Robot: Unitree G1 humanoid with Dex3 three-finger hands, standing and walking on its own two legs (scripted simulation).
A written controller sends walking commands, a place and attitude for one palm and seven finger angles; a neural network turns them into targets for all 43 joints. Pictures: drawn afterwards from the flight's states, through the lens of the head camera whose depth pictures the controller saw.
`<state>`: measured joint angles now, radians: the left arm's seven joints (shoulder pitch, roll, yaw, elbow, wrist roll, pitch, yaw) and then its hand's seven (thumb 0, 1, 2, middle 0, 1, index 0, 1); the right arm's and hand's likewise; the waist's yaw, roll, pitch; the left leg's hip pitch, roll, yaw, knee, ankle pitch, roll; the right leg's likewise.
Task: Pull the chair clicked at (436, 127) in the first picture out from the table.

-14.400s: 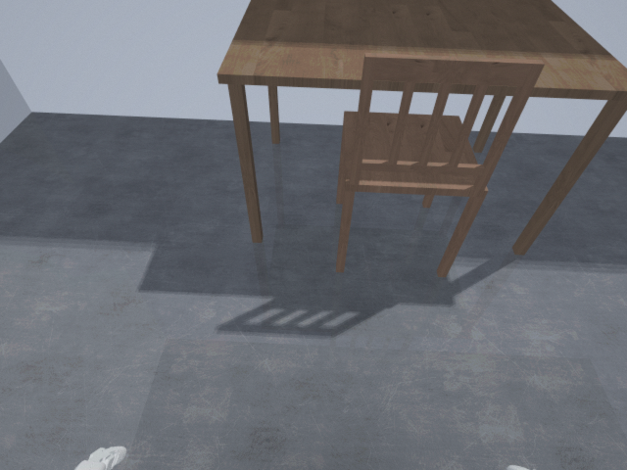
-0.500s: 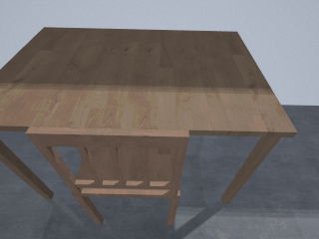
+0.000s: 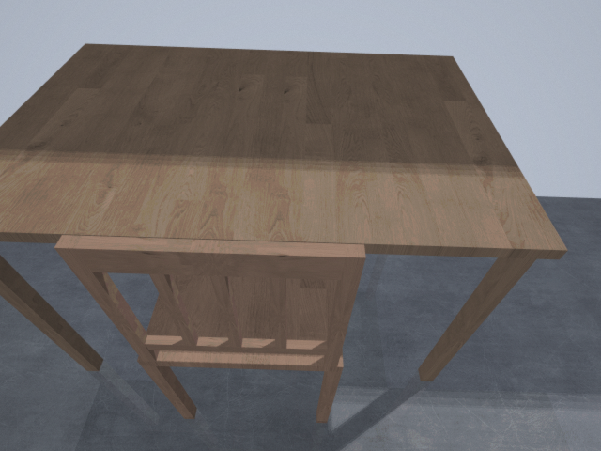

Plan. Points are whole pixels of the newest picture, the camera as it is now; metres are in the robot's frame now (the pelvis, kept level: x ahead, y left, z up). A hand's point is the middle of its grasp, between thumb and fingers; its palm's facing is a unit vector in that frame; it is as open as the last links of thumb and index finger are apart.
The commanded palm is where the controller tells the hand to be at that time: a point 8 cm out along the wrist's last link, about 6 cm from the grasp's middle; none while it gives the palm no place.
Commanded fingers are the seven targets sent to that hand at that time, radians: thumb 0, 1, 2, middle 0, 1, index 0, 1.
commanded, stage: look again from close up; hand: left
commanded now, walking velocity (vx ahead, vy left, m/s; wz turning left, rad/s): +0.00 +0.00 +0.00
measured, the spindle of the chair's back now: (228, 311) +0.35 +0.15 -0.10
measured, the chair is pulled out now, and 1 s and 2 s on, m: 0.00 0.00 0.00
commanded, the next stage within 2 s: shuffle to correct the standing spot in 0.16 s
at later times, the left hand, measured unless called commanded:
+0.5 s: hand out of the picture +0.01 +0.16 -0.18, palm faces +0.01 -0.98 -0.20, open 7.4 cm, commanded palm none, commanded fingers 0.00 0.90 0.90 -0.20 -0.30 -0.20 -0.30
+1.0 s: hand out of the picture +0.02 +0.14 -0.19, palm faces +0.02 -0.98 -0.21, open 7.4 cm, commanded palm none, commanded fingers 0.00 0.90 0.90 -0.20 -0.30 -0.20 -0.30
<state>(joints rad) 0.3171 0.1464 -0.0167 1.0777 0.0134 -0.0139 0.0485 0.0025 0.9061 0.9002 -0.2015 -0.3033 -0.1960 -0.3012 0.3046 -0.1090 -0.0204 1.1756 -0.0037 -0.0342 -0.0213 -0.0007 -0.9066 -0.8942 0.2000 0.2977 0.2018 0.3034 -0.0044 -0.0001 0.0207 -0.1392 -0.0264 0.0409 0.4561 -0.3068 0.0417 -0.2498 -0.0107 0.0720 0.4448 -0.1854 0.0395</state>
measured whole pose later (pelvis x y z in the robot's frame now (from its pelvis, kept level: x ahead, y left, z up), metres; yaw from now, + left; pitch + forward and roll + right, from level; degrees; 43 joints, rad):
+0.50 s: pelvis +0.00 -0.01 +0.00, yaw +0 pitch +0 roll +0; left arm 0.30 0.16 0.00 1.04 0.02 0.01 0.05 0.00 0.91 0.90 -0.20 -0.30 -0.20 -0.30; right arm 0.27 -0.10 -0.04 1.16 0.00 -0.02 -0.04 0.00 -0.91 -0.89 0.20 0.30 0.20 0.30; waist -0.01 -0.02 0.03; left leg -0.17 -0.02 0.05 0.49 -0.32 0.03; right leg -0.30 0.00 0.08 0.51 -0.21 0.03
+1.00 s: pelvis -0.06 -0.04 -0.02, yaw +2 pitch +2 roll -2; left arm 0.20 0.20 0.02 0.88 0.05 0.05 0.07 0.00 0.90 0.90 -0.20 -0.30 -0.20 -0.30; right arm 0.24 -0.17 -0.06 1.06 0.00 0.02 -0.02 0.00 -0.91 -0.89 0.20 0.30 0.20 0.30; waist -0.02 -0.05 0.03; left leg -0.24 0.00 0.04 0.63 -0.44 0.02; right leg -0.45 0.05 0.01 0.55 -0.14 -0.02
